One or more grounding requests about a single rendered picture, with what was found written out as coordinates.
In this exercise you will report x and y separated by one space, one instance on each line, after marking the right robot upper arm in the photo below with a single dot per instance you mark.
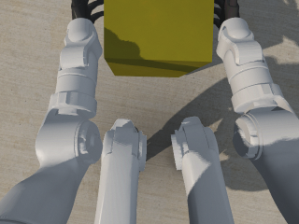
270 140

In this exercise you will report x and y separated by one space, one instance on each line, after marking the left robot upper arm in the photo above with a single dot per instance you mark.
65 150

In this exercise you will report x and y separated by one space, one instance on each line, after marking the left robot shin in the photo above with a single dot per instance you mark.
109 135

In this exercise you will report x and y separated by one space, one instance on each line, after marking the robot left forearm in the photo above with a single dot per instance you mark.
74 97

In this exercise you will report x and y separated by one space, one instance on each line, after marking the robot right hand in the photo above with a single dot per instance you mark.
228 9

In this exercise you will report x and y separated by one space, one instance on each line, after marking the carton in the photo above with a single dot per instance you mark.
157 38

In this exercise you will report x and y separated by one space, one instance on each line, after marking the robot left hand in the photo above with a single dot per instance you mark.
81 9

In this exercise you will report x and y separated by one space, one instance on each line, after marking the right robot thigh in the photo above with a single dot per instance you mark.
206 193

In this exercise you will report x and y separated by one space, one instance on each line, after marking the robot right forearm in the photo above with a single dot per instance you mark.
247 72

